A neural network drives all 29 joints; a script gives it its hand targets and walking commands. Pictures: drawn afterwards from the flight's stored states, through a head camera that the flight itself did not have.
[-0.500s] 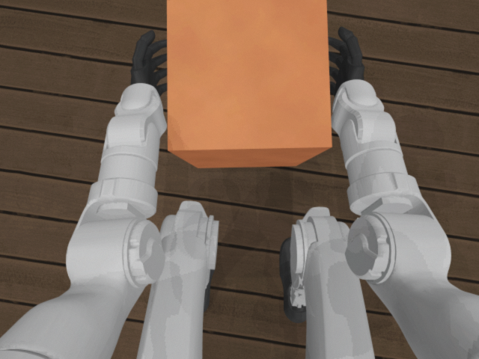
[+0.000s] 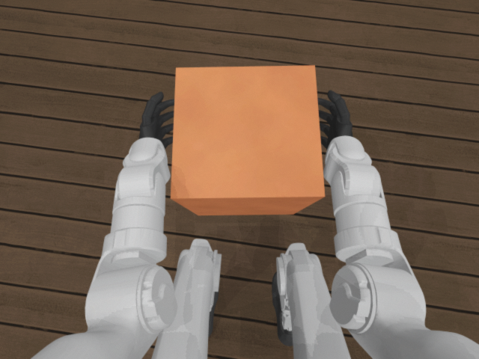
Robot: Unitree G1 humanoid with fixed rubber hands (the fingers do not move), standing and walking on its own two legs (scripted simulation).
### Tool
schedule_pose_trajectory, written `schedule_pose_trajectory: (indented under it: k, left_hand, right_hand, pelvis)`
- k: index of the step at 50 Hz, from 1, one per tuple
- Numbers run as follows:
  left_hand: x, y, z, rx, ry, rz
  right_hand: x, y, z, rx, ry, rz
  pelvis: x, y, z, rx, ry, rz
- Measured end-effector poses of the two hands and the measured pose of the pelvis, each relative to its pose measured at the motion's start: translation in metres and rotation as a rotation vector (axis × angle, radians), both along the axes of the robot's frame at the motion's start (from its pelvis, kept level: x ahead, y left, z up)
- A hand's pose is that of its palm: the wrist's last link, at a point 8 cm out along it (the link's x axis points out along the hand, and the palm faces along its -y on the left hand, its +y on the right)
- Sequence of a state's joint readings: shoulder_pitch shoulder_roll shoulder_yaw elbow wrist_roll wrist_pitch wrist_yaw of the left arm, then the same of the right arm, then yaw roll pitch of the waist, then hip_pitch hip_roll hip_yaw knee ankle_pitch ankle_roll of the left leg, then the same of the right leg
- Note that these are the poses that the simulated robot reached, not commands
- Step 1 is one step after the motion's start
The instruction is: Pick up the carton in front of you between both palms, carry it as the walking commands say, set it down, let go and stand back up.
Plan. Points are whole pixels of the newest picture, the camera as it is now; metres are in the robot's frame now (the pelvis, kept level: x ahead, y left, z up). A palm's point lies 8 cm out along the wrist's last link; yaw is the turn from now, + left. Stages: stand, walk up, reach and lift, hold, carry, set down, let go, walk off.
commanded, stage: reach and lift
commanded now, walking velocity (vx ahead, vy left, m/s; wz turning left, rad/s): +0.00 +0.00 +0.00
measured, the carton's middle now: (245, 154) +0.45 +0.02 -0.11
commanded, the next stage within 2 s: hold in 2.00 s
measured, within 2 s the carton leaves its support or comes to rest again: neither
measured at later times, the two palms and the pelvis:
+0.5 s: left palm (111, 120) +0.41 +0.16 +0.12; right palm (398, 121) +0.41 -0.14 +0.12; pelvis +0.05 +0.00 +0.14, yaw +0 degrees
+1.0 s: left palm (0, 67) +0.37 +0.16 +0.26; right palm out of the picture +0.37 -0.14 +0.26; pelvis +0.08 +0.00 +0.23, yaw +0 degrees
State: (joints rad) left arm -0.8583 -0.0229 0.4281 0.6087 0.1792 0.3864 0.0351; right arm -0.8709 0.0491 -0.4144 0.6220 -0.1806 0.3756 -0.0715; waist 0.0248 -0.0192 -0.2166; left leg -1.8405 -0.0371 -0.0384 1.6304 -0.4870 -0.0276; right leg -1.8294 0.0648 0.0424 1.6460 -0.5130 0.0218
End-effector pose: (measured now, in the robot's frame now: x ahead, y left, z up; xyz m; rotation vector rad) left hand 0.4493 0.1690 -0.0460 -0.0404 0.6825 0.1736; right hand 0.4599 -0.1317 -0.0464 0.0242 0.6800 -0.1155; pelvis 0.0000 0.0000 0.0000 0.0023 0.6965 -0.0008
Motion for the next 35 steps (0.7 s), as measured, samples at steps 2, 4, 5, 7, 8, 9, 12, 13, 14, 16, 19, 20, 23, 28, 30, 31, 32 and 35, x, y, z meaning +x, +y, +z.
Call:
schedule_pose_trajectory:
  k: [2,4,5,7,8,9,12,13,14,16,19,20,23,28,30,31,32,35]
  left_hand:
    - [-0.003,0.0,0.013,-0.004,0.0,0.0]
    - [-0.007,-0.001,0.027,-0.007,0.002,0.0]
    - [-0.008,-0.001,0.033,-0.008,0.002,-0.001]
    - [-0.012,-0.002,0.047,-0.011,0.004,-0.002]
    - [-0.013,-0.002,0.054,-0.012,0.005,-0.002]
    - [-0.015,-0.002,0.06,-0.013,0.006,-0.002]
    - [-0.02,-0.003,0.08,-0.014,0.007,-0.003]
    - [-0.022,-0.004,0.087,-0.014,0.008,-0.003]
    - [-0.024,-0.004,0.093,-0.014,0.008,-0.003]
    - [-0.027,-0.004,0.106,-0.014,0.008,-0.003]
    - [-0.032,-0.005,0.125,-0.015,0.007,-0.004]
    - [-0.034,-0.005,0.131,-0.015,0.007,-0.004]
    - [-0.039,-0.006,0.15,-0.014,0.006,-0.005]
    - [-0.048,-0.007,0.18,-0.013,0.004,-0.008]
    - [-0.051,-0.008,0.192,-0.013,0.004,-0.009]
    - [-0.053,-0.008,0.199,-0.012,0.004,-0.01]
    - [-0.054,-0.008,0.205,-0.012,0.004,-0.011]
    - [-0.059,-0.009,0.223,-0.011,0.001,-0.013]
  right_hand:
    - [-0.004,0.0,0.014,0.0,0.001,-0.002]
    - [-0.007,-0.001,0.028,0.0,0.002,-0.005]
    - [-0.009,-0.001,0.035,0.0,0.003,-0.006]
    - [-0.013,-0.002,0.049,0.0,0.005,-0.01]
    - [-0.015,-0.002,0.056,0.001,0.005,-0.011]
    - [-0.017,-0.002,0.062,0.001,0.006,-0.012]
    - [-0.022,-0.003,0.082,0.001,0.008,-0.015]
    - [-0.024,-0.003,0.089,0.002,0.008,-0.015]
    - [-0.026,-0.004,0.095,0.002,0.008,-0.015]
    - [-0.03,-0.004,0.108,0.003,0.008,-0.015]
    - [-0.035,-0.005,0.127,0.002,0.008,-0.014]
    - [-0.037,-0.005,0.133,0.002,0.008,-0.014]
    - [-0.043,-0.006,0.151,0.001,0.007,-0.014]
    - [-0.052,-0.008,0.182,-0.001,0.005,-0.014]
    - [-0.056,-0.008,0.194,-0.003,0.004,-0.014]
    - [-0.057,-0.008,0.2,-0.003,0.004,-0.014]
    - [-0.059,-0.009,0.206,-0.004,0.004,-0.014]
    - [-0.064,-0.009,0.225,-0.005,0.002,-0.014]
  pelvis:
    - [0.004,0.0,0.011,-0.001,-0.017,0.001]
    - [0.008,0.0,0.023,-0.002,-0.035,0.002]
    - [0.009,0.0,0.028,-0.002,-0.045,0.003]
    - [0.013,0.001,0.04,-0.003,-0.065,0.003]
    - [0.015,0.001,0.046,-0.003,-0.075,0.004]
    - [0.017,0.001,0.052,-0.003,-0.085,0.004]
    - [0.023,0.001,0.07,-0.003,-0.118,0.004]
    - [0.024,0.002,0.076,-0.003,-0.129,0.004]
    - [0.026,0.002,0.082,-0.003,-0.14,0.004]
    - [0.03,0.002,0.093,-0.003,-0.163,0.004]
    - [0.036,0.002,0.11,-0.002,-0.2,0.004]
    - [0.038,0.002,0.116,-0.002,-0.213,0.004]
    - [0.044,0.003,0.132,-0.001,-0.253,0.004]
    - [0.054,0.003,0.159,-0.001,-0.326,0.004]
    - [0.057,0.003,0.169,-0.001,-0.359,0.004]
    - [0.059,0.003,0.174,-0.001,-0.376,0.004]
    - [0.061,0.003,0.179,-0.001,-0.392,0.004]
    - [0.067,0.003,0.193,-0.001,-0.445,0.004]
